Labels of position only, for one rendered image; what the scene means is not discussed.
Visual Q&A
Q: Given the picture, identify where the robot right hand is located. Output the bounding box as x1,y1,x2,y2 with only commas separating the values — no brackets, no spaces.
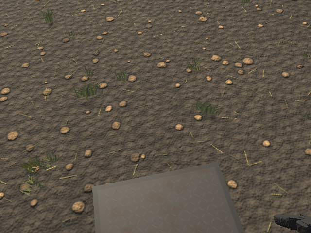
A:
273,214,311,233

